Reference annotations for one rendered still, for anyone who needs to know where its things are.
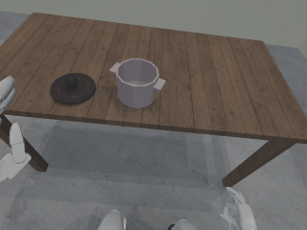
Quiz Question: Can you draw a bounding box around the knob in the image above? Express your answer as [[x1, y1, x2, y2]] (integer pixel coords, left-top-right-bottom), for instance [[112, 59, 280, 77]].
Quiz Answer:
[[64, 75, 78, 88]]

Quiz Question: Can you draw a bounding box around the lid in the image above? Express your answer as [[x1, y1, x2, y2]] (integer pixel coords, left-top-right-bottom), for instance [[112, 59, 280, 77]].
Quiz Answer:
[[50, 73, 96, 105]]

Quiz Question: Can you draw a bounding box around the table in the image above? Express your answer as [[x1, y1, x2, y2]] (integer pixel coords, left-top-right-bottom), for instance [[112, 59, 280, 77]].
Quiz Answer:
[[0, 12, 307, 188]]

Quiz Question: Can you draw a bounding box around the robot right shin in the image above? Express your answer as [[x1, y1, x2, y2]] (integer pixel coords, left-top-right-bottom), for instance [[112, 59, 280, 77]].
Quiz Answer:
[[176, 219, 187, 225]]

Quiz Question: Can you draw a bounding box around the left robot hand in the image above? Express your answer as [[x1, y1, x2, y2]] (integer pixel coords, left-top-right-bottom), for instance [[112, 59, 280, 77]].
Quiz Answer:
[[0, 76, 32, 183]]

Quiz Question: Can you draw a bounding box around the robot left shin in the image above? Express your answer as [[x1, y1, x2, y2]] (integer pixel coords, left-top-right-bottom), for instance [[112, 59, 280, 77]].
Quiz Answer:
[[110, 210, 121, 214]]

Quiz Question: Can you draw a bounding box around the right robot hand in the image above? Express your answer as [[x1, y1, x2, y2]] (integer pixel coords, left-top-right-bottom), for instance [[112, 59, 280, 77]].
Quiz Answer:
[[220, 187, 257, 230]]

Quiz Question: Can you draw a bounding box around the robot shin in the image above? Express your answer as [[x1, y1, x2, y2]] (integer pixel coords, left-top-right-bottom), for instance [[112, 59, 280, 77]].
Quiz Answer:
[[176, 219, 187, 225], [110, 210, 121, 214]]

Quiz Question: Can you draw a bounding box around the pot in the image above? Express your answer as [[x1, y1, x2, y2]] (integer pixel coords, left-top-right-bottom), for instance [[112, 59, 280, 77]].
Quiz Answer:
[[109, 58, 166, 108]]

